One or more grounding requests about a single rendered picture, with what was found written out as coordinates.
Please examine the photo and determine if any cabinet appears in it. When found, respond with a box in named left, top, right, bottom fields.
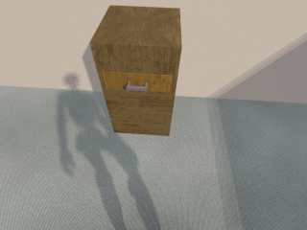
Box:
left=89, top=5, right=182, bottom=136

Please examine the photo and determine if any drawer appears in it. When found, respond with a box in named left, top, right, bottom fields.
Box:
left=102, top=71, right=174, bottom=92

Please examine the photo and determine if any handle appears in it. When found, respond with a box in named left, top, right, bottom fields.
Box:
left=126, top=81, right=148, bottom=92

